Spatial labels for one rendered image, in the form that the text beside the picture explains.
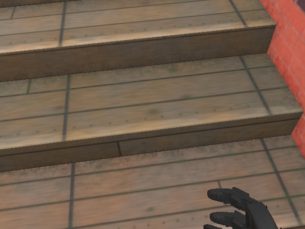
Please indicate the right robot hand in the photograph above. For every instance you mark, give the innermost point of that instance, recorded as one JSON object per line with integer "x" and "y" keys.
{"x": 257, "y": 215}

